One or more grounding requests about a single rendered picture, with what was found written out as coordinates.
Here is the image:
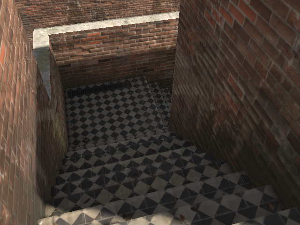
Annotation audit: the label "stairs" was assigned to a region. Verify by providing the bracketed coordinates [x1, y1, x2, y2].
[148, 82, 172, 128]
[37, 127, 300, 225]

